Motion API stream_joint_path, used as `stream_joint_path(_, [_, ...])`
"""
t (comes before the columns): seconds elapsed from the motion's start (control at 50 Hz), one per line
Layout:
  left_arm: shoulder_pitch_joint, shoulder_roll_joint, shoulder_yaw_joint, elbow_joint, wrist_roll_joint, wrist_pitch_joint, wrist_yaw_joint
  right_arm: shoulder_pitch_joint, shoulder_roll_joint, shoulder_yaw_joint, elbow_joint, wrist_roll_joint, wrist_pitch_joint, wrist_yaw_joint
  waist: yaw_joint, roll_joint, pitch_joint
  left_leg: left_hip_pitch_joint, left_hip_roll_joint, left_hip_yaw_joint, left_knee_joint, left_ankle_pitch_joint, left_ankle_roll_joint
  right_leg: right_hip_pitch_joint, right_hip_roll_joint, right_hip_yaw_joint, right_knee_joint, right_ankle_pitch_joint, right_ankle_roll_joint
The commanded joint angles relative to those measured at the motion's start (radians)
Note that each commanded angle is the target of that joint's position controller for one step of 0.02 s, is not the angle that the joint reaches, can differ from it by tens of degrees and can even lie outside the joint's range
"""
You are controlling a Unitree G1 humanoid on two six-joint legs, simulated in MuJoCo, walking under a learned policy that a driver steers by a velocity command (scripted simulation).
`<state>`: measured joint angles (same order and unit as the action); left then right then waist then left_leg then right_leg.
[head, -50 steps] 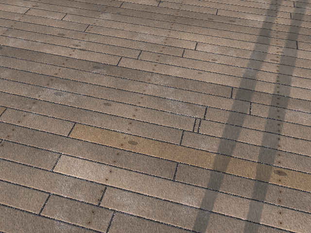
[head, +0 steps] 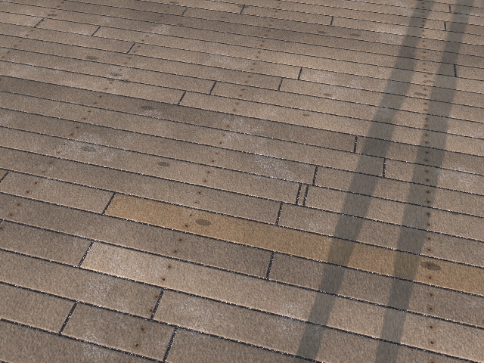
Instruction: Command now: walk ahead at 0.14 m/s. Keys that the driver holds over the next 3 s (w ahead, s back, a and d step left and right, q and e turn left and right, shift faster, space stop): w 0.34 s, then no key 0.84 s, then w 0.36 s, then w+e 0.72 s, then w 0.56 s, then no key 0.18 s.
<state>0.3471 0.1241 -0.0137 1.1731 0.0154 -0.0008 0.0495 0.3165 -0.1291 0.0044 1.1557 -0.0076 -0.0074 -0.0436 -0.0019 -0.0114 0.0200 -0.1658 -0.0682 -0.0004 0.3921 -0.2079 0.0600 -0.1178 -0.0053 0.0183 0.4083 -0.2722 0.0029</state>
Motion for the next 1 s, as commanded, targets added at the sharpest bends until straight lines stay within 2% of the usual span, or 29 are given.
stream_joint_path(0.02, [0.089,0.071,0.017,-0.015,0.009,0.001,-0.004,0.086,-0.123,-0.031,-0.011,-0.001,0.008,0.0,-0.005,0.059,0.088,-0.043,0.122,-0.175,-0.109,-0.381,0.062,-0.136,-0.001,0.011,0.014,-0.231,-0.061])
stream_joint_path(0.08, [0.037,0.033,0.011,-0.068,0.029,-0.009,-0.021,0.178,-0.153,-0.054,-0.004,-0.006,0.013,0.006,-0.045,0.136,0.159,-0.03,0.265,-0.395,-0.209,-0.666,0.161,-0.318,0.033,-0.055,0.205,-0.259,-0.075])
stream_joint_path(0.12, [0.004,0.04,0.015,-0.098,0.03,-0.03,-0.031,0.178,-0.157,-0.063,-0.011,-0.012,0.006,0.011,-0.044,0.129,0.159,-0.076,0.337,-0.483,-0.262,-0.62,0.206,-0.309,0.001,-0.062,0.3,-0.185,-0.076])
stream_joint_path(0.16, [0.027,0.045,0.021,-0.108,0.019,-0.049,-0.042,0.116,-0.167,-0.07,-0.037,-0.012,-0.005,0.014,-0.004,0.105,0.137,-0.121,0.322,-0.425,-0.248,-0.518,0.193,-0.236,-0.009,-0.057,0.255,-0.188,-0.085])
stream_joint_path(0.2, [0.163,0.02,0.024,-0.068,0.006,-0.061,-0.044,0.009,-0.162,-0.073,-0.072,0.006,-0.011,0.018,0.078,0.089,0.125,-0.29,0.232,-0.281,-0.165,-0.465,0.141,0.033,0.032,-0.093,0.058,-0.09,-0.101])
stream_joint_path(0.22, [0.241,0.036,0.033,-0.04,0.005,-0.063,-0.038,-0.035,-0.141,-0.07,-0.094,0.005,-0.018,0.021,0.11,0.041,0.132,-0.394,0.172,-0.205,-0.053,-0.425,0.111,0.166,0.027,-0.057,-0.029,-0.087,-0.103])
stream_joint_path(0.24, [0.34,0.102,0.049,-0.026,0.017,-0.07,-0.027,-0.067,-0.076,-0.052,-0.123,0.002,-0.031,0.027,0.143,-0.131,0.095,-0.511,0.07,-0.069,0.216,-0.362,0.066,0.284,-0.165,0.22,-0.189,-0.271,-0.125])
stream_joint_path(0.26, [0.413,0.2,0.077,-0.009,0.01,-0.063,-0.028,-0.088,-0.053,-0.043,-0.161,-0.009,-0.041,0.036,0.151,-0.276,0.121,-0.645,0.003,0.063,0.442,-0.325,0.042,0.282,-0.358,0.547,-0.323,-0.478,-0.203])
stream_joint_path(0.28, [0.34,0.163,0.073,-0.024,0.012,-0.057,-0.026,-0.103,-0.115,-0.054,-0.161,-0.041,-0.046,0.045,0.099,-0.122,0.192,-0.653,0.074,0.014,0.579,-0.255,0.044,0.182,-0.37,0.555,-0.323,-0.486,-0.223])
stream_joint_path(0.3, [0.266,0.14,0.066,-0.054,0.009,-0.064,-0.031,-0.088,-0.1,-0.053,-0.154,-0.04,-0.053,0.057,0.058,-0.057,0.197,-0.637,0.095,-0.004,0.623,-0.18,0.043,0.13,-0.333,0.485,-0.326,-0.412,-0.211])
stream_joint_path(0.32, [0.218,0.129,0.063,-0.072,0.007,-0.073,-0.033,-0.065,-0.086,-0.05,-0.142,-0.03,-0.059,0.065,0.029,-0.036,0.184,-0.609,0.114,-0.008,0.636,-0.112,0.032,0.122,-0.292,0.4,-0.333,-0.285,-0.192])
stream_joint_path(0.36, [0.199,0.098,0.05,-0.078,0.001,-0.092,-0.03,-0.059,-0.093,-0.056,-0.133,-0.03,-0.058,0.075,0.006,-0.027,0.156,-0.572,0.122,0.02,0.632,-0.031,0.009,0.132,-0.229,0.246,-0.319,0.027,-0.166])
stream_joint_path(0.42, [0.261,0.074,0.032,-0.046,0.004,-0.1,-0.026,-0.073,-0.072,-0.053,-0.139,-0.023,-0.044,0.062,-0.005,-0.064,0.104,-0.526,0.079,0.086,0.614,-0.011,-0.016,0.154,-0.174,0.062,-0.183,0.746,-0.135])
stream_joint_path(0.5, [0.26,0.074,0.013,-0.04,0.009,-0.09,-0.011,-0.238,-0.041,-0.026,-0.199,-0.002,-0.036,0.047,0.025,-0.12,0.112,-0.366,0.016,0.159,0.327,0.062,-0.019,0.06,-0.112,-0.028,-0.117,0.965,-0.094])
stream_joint_path(0.56, [0.25,0.114,0.019,-0.037,0.005,-0.093,-0.001,-0.134,-0.085,-0.029,-0.162,0.005,-0.039,0.03,-0.009,-0.163,0.033,-0.17,-0.028,0.155,0.226,0.107,0.018,0.076,-0.135,-0.005,0.019,1.1,-0.089])
stream_joint_path(0.6, [0.193,0.131,0.025,-0.043,-0.012,-0.095,-0.006,0.036,-0.121,-0.043,-0.106,-0.004,-0.056,0.021,-0.103,-0.129,-0.023,0.007,0.004,0.111,0.047,0.265,0.052,0.074,-0.138,0.0,0.213,0.996,-0.078])
stream_joint_path(0.62, [0.195,0.115,0.021,-0.053,-0.022,-0.1,-0.011,0.131,-0.168,-0.055,-0.078,-0.024,-0.069,0.017,-0.126,-0.082,-0.09,0.197,0.119,0.011,0.042,0.541,0.078,-0.039,-0.101,-0.005,0.367,0.705,-0.066])
stream_joint_path(0.64, [0.297,0.029,0.009,-0.058,-0.046,-0.088,-0.007,0.206,-0.232,-0.066,-0.069,-0.041,-0.073,0.021,-0.091,0.13,-0.24,0.424,0.431,-0.277,0.14,1.154,0.226,-0.213,0.037,-0.077,0.715,-0.152,-0.038])
stream_joint_path(0.66, [0.375,0.053,0.025,-0.022,-0.051,-0.063,-0.003,0.174,-0.198,-0.057,-0.076,0.006,-0.066,0.027,-0.051,0.099,-0.339,0.367,0.498,-0.391,0.093,1.144,0.338,-0.207,0.062,0.023,0.841,-0.34,-0.034])
stream_joint_path(0.68, [0.302,0.07,0.03,-0.034,-0.012,-0.048,-0.005,0.051,-0.166,-0.05,-0.106,0.02,-0.059,0.027,-0.027,0.064,-0.205,0.197,0.455,-0.343,0.007,0.852,0.332,-0.23,0.028,0.038,0.847,-0.3,-0.031])
stream_joint_path(0.7, [0.205,0.062,0.032,-0.055,0.016,-0.043,-0.011,-0.041,-0.111,-0.033,-0.125,0.014,-0.057,0.022,-0.013,0.047,-0.073,0.059,0.401,-0.29,-0.063,0.658,0.293,-0.252,0.008,0.036,0.798,-0.255,-0.03])
stream_joint_path(0.72, [0.162,0.054,0.035,-0.062,0.025,-0.034,-0.017,-0.067,-0.073,-0.017,-0.126,0.005,-0.058,0.015,0.009,0.032,-0.015,-0.033,0.357,-0.229,-0.106,0.599,0.249,-0.222,-0.015,0.04,0.717,-0.221,-0.025])
stream_joint_path(0.76, [0.182,0.012,0.026,-0.048,0.02,-0.007,-0.023,-0.067,-0.061,-0.005,-0.112,-0.007,-0.058,0.004,0.052,0.062,0.0,-0.132,0.277,-0.113,-0.125,0.558,0.178,-0.108,-0.018,0.013,0.54,-0.2,-0.013])
stream_joint_path(0.8, [0.188,-0.001,0.021,-0.034,0.007,0.012,-0.013,-0.022,-0.087,-0.006,-0.098,-0.017,-0.061,0.006,0.05,0.074,-0.026,-0.103,0.26,-0.099,-0.119,0.494,0.156,-0.078,0.001,-0.013,0.398,-0.222,-0.005])
stream_joint_path(0.86, [0.132,0.023,0.022,-0.036,0.003,0.034,-0.003,-0.008,-0.12,-0.011,-0.101,-0.009,-0.047,0.008,0.034,0.097,-0.03,-0.124,0.256,-0.133,-0.157,0.142,0.138,-0.051,0.001,-0.027,0.257,-0.14,-0.006])
stream_joint_path(0.9, [0.107,0.016,0.018,-0.034,0.007,0.036,-0.009,-0.032,-0.121,-0.013,-0.107,0.004,-0.031,0.009,0.044,0.098,0.006,-0.219,0.235,-0.139,-0.193,-0.163,0.102,0.022,-0.002,-0.041,0.155,-0.006,-0.015])
stream_joint_path(0.96, [0.086,0.045,0.013,-0.048,0.025,0.019,-0.012,-0.005,-0.109,-0.016,-0.102,0.007,-0.016,0.011,0.031,0.048,0.093,-0.293,0.205,-0.15,-0.207,-0.33,0.019,0.04,-0.078,0.044,-0.017,0.034,-0.03])
stream_joint_path(0.98, [0.065,0.073,0.018,-0.043,0.008,0.01,-0.011,0.025,-0.088,-0.017,-0.099,0.012,-0.007,0.012,-0.002,-0.041,0.143,-0.222,0.159,-0.105,-0.193,-0.232,0.005,-0.097,-0.079,0.069,-0.04,-0.03,-0.042])
stream_joint_path(1.0, [0.055,0.059,0.015,-0.04,0.0,0.001,-0.011,0.043,-0.079,-0.015,-0.088,0.005,-0.006,0.013,-0.009,-0.069,0.136,-0.12,0.152,-0.087,-0.144,-0.13,0.006,-0.153,-0.083,0.077,-0.072,-0.039,-0.041])
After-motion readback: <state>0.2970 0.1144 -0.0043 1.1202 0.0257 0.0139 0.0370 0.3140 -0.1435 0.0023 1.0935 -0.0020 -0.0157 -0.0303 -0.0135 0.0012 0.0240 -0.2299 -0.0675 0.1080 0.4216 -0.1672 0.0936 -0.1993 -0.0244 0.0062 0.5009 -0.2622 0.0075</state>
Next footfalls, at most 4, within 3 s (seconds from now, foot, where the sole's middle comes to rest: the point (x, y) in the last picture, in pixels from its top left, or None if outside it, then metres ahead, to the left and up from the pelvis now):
0.62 left None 0.33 0.02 -0.78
0.94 right None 0.28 -0.17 -0.78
1.52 left None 0.40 0.05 -0.78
1.98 right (285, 301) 0.71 -0.10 -0.78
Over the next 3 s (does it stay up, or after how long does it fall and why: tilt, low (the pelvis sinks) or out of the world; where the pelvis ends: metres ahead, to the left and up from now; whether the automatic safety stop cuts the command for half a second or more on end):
stays up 1.09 -0.19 0.00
